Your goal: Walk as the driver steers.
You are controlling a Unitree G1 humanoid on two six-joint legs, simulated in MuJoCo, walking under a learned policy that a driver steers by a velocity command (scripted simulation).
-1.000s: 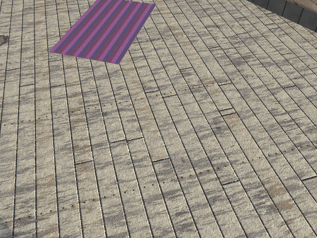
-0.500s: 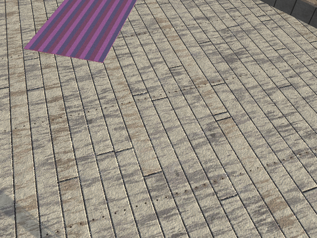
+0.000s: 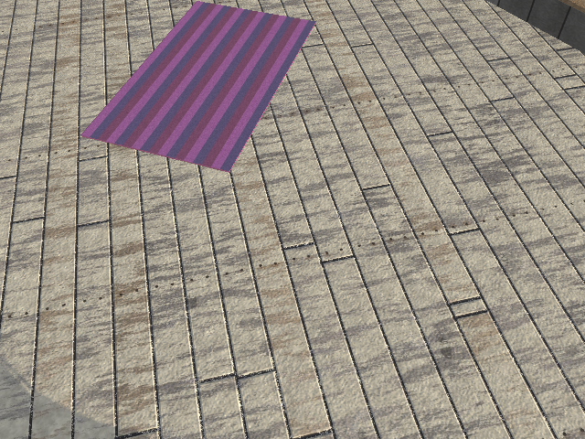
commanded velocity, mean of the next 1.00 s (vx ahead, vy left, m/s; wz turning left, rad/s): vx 0.50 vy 0.00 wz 0.12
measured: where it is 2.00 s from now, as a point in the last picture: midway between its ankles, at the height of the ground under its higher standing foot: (267, 235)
